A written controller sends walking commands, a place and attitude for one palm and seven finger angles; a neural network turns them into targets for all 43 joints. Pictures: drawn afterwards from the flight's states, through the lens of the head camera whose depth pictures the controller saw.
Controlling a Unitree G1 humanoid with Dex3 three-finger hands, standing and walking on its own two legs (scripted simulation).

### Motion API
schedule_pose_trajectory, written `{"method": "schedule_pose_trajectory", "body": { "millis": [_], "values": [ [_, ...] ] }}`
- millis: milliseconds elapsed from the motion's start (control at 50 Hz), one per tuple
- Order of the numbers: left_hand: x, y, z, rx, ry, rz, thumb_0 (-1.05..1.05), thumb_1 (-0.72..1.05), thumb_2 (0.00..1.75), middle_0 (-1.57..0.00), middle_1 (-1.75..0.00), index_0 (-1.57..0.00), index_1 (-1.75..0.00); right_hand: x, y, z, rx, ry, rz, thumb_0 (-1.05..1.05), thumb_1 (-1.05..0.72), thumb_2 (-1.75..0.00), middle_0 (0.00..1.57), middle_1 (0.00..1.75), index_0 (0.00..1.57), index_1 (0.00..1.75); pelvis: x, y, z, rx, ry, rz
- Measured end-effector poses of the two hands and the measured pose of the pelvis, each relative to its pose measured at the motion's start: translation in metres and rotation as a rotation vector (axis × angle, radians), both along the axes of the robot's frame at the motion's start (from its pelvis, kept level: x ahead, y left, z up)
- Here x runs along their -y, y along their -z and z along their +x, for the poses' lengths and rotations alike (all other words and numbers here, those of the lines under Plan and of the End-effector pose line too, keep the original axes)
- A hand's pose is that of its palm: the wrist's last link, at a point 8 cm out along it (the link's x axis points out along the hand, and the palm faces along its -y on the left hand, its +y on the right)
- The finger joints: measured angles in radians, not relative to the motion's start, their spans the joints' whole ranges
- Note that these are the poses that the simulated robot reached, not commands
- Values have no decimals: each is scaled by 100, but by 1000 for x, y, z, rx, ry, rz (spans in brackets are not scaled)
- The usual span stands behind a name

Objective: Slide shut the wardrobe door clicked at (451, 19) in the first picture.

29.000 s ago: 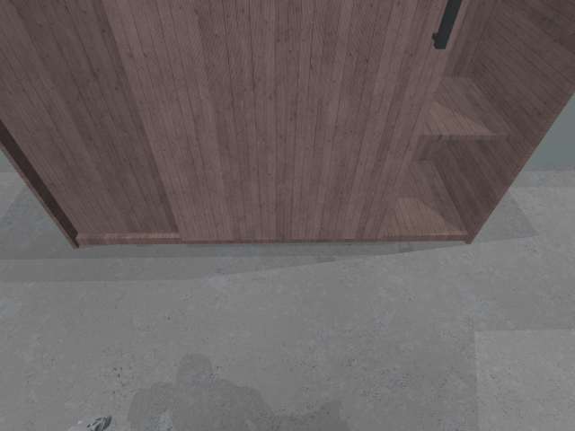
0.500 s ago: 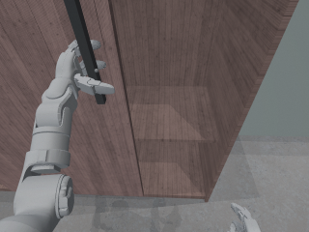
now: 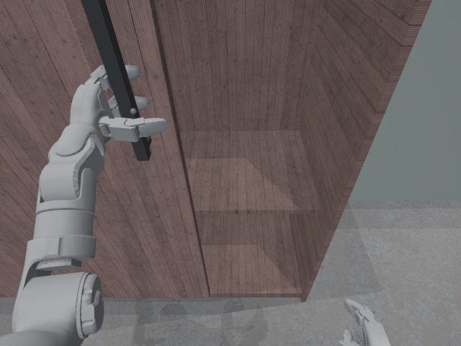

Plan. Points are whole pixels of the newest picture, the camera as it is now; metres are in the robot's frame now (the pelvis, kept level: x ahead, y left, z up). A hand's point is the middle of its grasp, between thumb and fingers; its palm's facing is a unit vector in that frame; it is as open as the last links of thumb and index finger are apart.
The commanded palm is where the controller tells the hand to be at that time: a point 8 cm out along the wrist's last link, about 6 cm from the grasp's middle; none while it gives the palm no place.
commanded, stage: grip the handle and tug to test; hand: left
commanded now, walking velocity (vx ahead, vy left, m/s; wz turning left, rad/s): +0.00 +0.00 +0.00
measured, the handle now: (126, 85) +0.46 +0.20 +0.26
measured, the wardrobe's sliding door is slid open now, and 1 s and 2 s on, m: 0.39 0.39 0.39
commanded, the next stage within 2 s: tug the door sideways, standing still in 1.12 s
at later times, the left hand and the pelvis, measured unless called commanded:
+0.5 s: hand (133, 109) +0.41 +0.18 +0.24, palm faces +0.08 -1.00 +0.00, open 5.9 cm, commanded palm +0.37 +0.22 +0.24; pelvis +0.00 +0.00 +0.00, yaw +0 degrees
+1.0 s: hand (134, 110) +0.41 +0.17 +0.24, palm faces +0.09 -1.00 -0.02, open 6.0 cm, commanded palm +0.36 +0.22 +0.24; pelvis +0.00 +0.00 +0.00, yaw +0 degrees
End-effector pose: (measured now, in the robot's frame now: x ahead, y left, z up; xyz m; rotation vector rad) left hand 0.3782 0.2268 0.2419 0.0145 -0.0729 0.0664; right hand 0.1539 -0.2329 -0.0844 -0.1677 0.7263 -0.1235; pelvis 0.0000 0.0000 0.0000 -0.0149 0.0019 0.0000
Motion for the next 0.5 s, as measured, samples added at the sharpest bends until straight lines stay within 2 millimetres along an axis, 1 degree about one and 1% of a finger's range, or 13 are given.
{"method": "schedule_pose_trajectory", "body": {
  "millis": [380,400,500],
  "values": [
    [-2,-1,4,-8,-7,-10,0,68,80,-40,-134,-36,-129,1,3,1,-23,-1,-3,2,-90,-90,20,30,20,30,2,0,2,-7,-4,-1],
    [-2,0,4,-7,-8,-10,0,70,81,-40,-134,-36,-129,1,3,1,-22,0,-3,2,-90,-90,20,30,20,30,2,0,2,-7,-5,-1],
    [-1,0,3,-6,-9,-9,0,71,80,-39,-136,-34,-131,2,2,1,-18,4,-2,2,-90,-90,20,30,20,30,2,0,2,-6,-3,-1]
  ]
}}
